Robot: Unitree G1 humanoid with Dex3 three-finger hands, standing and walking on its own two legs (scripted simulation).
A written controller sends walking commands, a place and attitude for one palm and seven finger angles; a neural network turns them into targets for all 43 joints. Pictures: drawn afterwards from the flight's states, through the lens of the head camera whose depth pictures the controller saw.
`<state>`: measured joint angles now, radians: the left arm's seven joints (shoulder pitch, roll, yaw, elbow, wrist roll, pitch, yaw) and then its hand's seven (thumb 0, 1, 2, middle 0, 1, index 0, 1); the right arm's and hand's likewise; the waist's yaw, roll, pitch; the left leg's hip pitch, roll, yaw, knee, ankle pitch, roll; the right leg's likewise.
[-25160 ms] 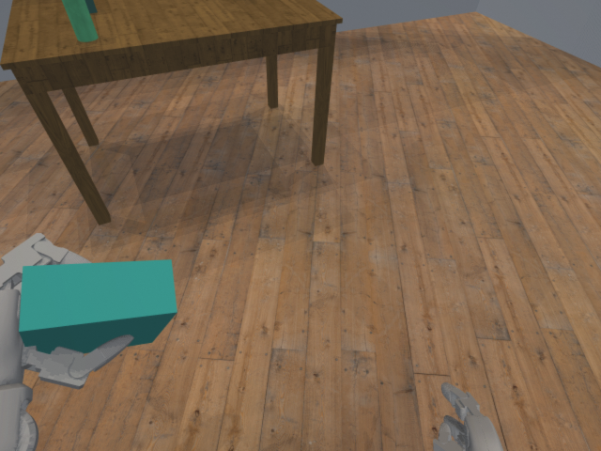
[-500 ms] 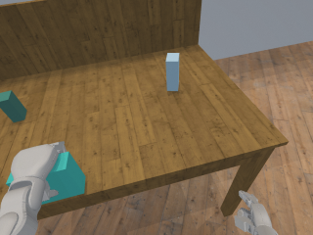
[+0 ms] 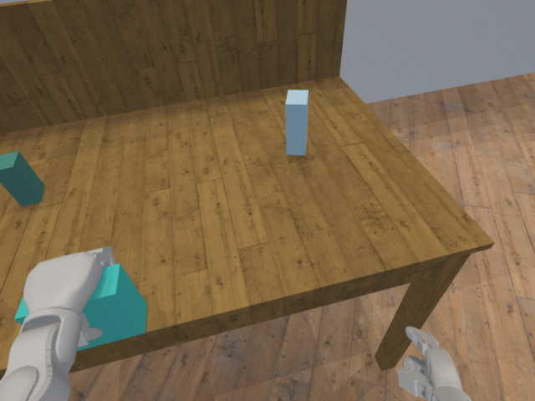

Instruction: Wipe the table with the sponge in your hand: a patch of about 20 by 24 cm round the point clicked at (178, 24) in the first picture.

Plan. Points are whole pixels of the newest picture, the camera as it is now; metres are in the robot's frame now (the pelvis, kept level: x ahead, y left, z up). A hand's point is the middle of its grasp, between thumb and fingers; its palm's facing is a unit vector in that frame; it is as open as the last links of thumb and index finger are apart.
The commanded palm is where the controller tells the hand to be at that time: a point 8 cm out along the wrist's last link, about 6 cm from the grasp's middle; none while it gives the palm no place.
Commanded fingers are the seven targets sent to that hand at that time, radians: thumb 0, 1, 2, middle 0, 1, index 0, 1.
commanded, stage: lower the sponge onto the table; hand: left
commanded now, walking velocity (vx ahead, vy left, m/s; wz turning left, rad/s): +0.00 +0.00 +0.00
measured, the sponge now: (95, 316) +0.21 +0.32 +0.01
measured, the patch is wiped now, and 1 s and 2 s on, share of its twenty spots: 0.00 0.20 0.35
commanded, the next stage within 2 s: wipe forward along the first lane in 0.02 s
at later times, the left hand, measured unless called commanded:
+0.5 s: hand (86, 274) +0.26 +0.34 +0.05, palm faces -0.08 -0.03 -1.00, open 9.7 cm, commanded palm +0.24 +0.33 +0.09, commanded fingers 0.00 0.10 1.30 -1.20 -1.60 -1.20 -1.60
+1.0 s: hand (93, 246) +0.31 +0.36 +0.05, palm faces -0.11 -0.01 -0.99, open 9.8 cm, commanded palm +0.30 +0.35 +0.08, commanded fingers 0.00 0.10 1.30 -1.20 -1.60 -1.20 -1.60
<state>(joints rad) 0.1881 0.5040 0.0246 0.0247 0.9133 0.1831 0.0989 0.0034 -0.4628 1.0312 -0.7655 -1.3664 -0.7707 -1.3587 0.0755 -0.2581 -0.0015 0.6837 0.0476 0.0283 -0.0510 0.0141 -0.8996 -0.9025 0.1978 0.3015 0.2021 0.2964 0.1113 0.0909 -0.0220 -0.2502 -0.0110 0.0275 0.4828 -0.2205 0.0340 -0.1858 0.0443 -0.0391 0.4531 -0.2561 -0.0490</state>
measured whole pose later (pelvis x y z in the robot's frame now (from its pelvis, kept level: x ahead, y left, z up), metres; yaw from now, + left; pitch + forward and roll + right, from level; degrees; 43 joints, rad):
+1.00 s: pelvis +0.00 +0.01 -0.01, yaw +1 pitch +6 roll -1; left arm -0.29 0.58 0.04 0.56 0.97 0.09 0.08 0.01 -0.50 1.08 -0.78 -1.36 -0.78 -1.36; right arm 0.20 -0.29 -0.02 0.69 0.08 0.08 -0.06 0.01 -0.90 -0.90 0.20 0.30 0.20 0.30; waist 0.05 0.08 -0.07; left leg -0.45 -0.01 0.01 0.59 -0.25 0.05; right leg -0.36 0.04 -0.06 0.53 -0.28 -0.04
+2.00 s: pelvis +0.01 +0.03 -0.01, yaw +0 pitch +12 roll -3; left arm -0.62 0.66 0.03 0.91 1.03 0.01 0.13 0.02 -0.51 1.09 -0.78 -1.37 -0.78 -1.37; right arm 0.30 -0.29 -0.04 0.73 0.08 0.13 -0.03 0.01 -0.90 -0.90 0.20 0.30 0.20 0.30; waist 0.00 0.05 -0.10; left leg -0.56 -0.02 0.02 0.63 -0.27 0.07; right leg -0.46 0.03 -0.05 0.54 -0.28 -0.01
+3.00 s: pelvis +0.03 +0.01 +0.00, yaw +0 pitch +7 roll -1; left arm -0.41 0.47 -0.08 0.62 0.97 0.26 0.16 0.00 -0.48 1.09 -0.73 -1.43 -0.73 -1.43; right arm 0.20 -0.30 -0.03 0.70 0.09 0.16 -0.02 0.01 -0.90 -0.90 0.20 0.30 0.20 0.30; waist 0.02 0.07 -0.11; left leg -0.38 -0.02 0.02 0.52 -0.27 0.05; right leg -0.30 0.04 -0.04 0.46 -0.29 -0.04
